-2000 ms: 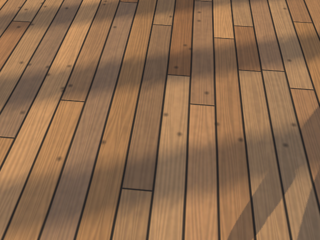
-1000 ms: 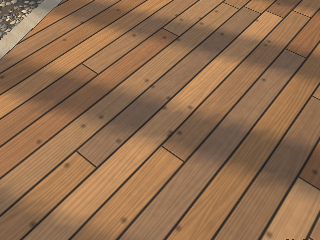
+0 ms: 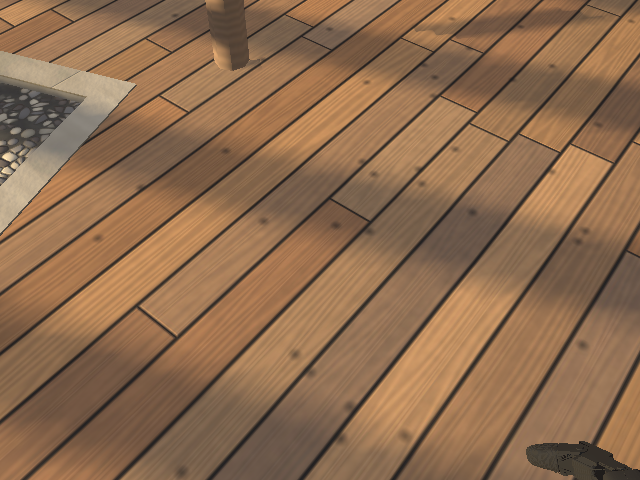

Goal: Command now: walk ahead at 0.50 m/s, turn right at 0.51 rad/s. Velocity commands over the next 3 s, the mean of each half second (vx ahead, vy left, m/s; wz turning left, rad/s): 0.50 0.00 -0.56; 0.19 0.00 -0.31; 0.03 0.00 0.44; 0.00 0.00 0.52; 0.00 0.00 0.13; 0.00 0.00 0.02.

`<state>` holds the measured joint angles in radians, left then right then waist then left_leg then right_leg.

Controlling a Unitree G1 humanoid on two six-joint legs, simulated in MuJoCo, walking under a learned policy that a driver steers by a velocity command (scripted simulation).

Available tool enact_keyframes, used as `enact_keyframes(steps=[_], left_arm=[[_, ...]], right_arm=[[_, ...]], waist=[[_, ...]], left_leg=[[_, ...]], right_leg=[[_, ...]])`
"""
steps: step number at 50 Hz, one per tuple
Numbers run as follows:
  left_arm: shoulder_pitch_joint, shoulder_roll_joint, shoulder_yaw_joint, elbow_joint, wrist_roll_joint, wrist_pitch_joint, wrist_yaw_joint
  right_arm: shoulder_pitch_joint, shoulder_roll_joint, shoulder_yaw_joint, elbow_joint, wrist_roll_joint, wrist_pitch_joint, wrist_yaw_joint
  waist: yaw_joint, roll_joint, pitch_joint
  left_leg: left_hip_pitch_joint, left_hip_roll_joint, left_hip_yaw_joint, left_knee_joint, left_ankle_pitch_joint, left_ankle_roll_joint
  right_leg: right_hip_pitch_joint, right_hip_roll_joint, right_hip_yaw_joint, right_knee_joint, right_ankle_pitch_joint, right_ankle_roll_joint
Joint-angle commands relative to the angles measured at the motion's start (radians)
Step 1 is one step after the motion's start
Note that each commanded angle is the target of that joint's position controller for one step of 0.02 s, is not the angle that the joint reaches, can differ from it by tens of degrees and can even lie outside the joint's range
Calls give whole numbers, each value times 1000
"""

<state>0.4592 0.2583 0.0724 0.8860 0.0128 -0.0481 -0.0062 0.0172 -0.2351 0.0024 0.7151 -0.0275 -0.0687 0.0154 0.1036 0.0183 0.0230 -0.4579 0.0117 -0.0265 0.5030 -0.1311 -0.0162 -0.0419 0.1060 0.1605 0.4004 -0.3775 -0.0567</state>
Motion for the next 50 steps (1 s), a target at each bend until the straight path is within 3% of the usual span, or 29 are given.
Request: enact_keyframes(steps=[1,2,3,4,5,7,10,15,18,22,24,25,26,27,28,29,30,31,32,33,35,37,42,44,47,50], left_arm=[[-80,96,19,-112,-14,-25,-3],[26,26,4,-146,-40,-21,-1],[20,109,14,-113,-7,0,8],[-47,122,19,-110,5,7,-1],[-86,101,17,-118,6,9,-12],[-101,88,17,-122,24,30,-31],[-153,75,13,-149,24,49,-46],[-311,61,0,-208,24,54,-63],[-408,41,-16,-241,22,48,-75],[-493,48,-22,-282,29,46,-82],[-472,59,-16,-284,34,46,-73],[-411,68,-10,-269,39,42,-65],[-285,84,1,-233,46,29,-53],[-121,120,20,-181,59,17,-36],[-89,243,50,-180,56,15,-20],[-62,314,72,-211,9,25,-14],[-76,279,67,-197,-11,32,-3],[-131,222,51,-191,-17,32,4],[-187,169,36,-193,-16,34,8],[-220,138,25,-197,-24,36,12],[-234,135,20,-202,-16,30,7],[-221,159,27,-192,-6,21,2],[-186,91,-8,-154,1,14,9],[-175,82,-19,-135,9,12,14],[-176,97,-23,-117,21,16,21],[-168,137,-10,-106,14,37,34]], right_arm=[[354,-240,-76,4,-30,-37,-37],[362,-327,-98,5,-36,-18,-41],[317,-249,-91,2,-24,-3,-38],[258,-156,-68,-13,-15,-3,-33],[223,-119,-57,-10,-13,-7,-28],[231,-99,-51,9,-5,-20,-29],[273,-114,-60,35,9,-42,-23],[327,-124,-69,70,8,-41,-20],[343,-136,-73,84,8,-38,-20],[399,-167,-83,117,7,-21,-28],[409,-193,-87,129,5,-8,-34],[408,-209,-91,134,6,2,-38],[403,-219,-92,132,12,11,-41],[389,-216,-89,118,19,12,-40],[429,-104,-65,56,28,7,-29],[407,-149,-75,16,22,12,-28],[317,-152,-76,6,18,16,-30],[293,-127,-63,1,26,11,-31],[295,-123,-63,15,15,15,-33],[309,-128,-65,14,-6,32,-32],[346,-124,-67,22,-16,65,-26],[361,-106,-63,29,-7,79,-25],[279,-84,-53,36,1,87,-25],[244,-76,-48,42,10,91,-22],[218,-88,-48,49,15,95,-23],[204,-109,-56,34,12,92,-22]], waist=[[-226,86,-243],[-167,305,-312],[-146,165,-221],[-141,47,-104],[-126,31,-48],[-105,99,-17],[-96,88,-26],[-118,68,16],[-139,71,42],[-161,69,64],[-142,84,37],[-112,89,3],[-61,76,-70],[18,25,-171],[-24,-179,-289],[-5,-196,-412],[-6,-53,-322],[-37,-48,-197],[-82,-18,-112],[-116,-36,-77],[-146,-45,-99],[-157,-40,-131],[-123,-86,-111],[-105,-98,-92],[-90,-103,-63],[-79,-105,-27]], left_leg=[[558,236,-240,-124,-223,93],[735,449,-648,-238,-336,198],[636,435,-691,-251,-467,219],[518,375,-539,-263,-425,196],[433,323,-393,-284,-264,175],[363,253,-211,-308,-63,142],[373,249,-100,-324,129,155],[405,241,47,-352,216,166],[401,228,131,-350,230,150],[489,258,192,-300,348,130],[534,263,236,-184,637,115],[548,260,254,-57,824,109],[524,247,266,137,876,98],[379,218,281,398,669,59],[-6,104,278,737,-136,3],[-177,-34,109,972,-491,-28],[-227,38,5,967,-378,-23],[-222,62,15,901,-306,-20],[-193,88,9,812,-279,-20],[-145,96,3,758,-266,-28],[-68,81,11,700,-247,-41],[-56,67,21,652,-207,-45],[-24,73,23,448,-78,-13],[20,68,19,349,-47,0],[84,32,21,252,-94,20],[70,0,37,191,-231,45]], right_leg=[[-262,-102,52,436,326,-49],[-552,34,-72,661,-190,-22],[-646,-57,-74,780,-160,-31],[-642,-95,-65,790,-60,-31],[-616,-124,-73,760,5,-20],[-576,-155,-92,731,52,3],[-609,-160,-104,739,119,22],[-699,-177,-133,603,262,45],[-638,-175,-184,423,348,30],[-581,-150,-260,275,268,-23],[-496,-95,-303,233,168,-63],[-423,-52,-319,213,123,-84],[-286,-9,-317,156,144,-107],[-41,-31,-248,76,252,-141],[295,-336,139,103,462,-231],[392,-510,522,38,871,-367],[326,-460,318,51,1061,-341],[183,-418,202,37,1097,-310],[64,-345,129,4,1015,-250],[-28,-298,95,-23,985,-225],[-111,-262,59,-40,1018,-208],[-125,-254,30,-46,1054,-206],[-119,-245,-32,-93,938,-141],[-110,-256,-50,-110,884,-123],[-101,-286,-62,-94,828,-128],[-45,-331,-27,-29,796,-157]])
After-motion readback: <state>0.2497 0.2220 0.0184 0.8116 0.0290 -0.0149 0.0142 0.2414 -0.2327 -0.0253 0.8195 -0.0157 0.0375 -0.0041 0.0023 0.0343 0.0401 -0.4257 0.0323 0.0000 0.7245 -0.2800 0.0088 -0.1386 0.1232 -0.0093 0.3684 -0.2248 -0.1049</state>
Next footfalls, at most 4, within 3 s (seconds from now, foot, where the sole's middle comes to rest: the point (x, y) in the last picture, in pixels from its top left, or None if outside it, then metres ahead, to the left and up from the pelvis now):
0.02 left None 0.16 0.12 -0.77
0.54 right None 0.38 -0.15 -0.77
1.08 left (370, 471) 0.49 -0.02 -0.77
1.54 right None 0.43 -0.22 -0.77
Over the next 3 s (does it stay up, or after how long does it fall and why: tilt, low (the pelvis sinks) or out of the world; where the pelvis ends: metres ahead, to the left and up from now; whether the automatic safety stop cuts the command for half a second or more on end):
stays up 0.37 -0.11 0.01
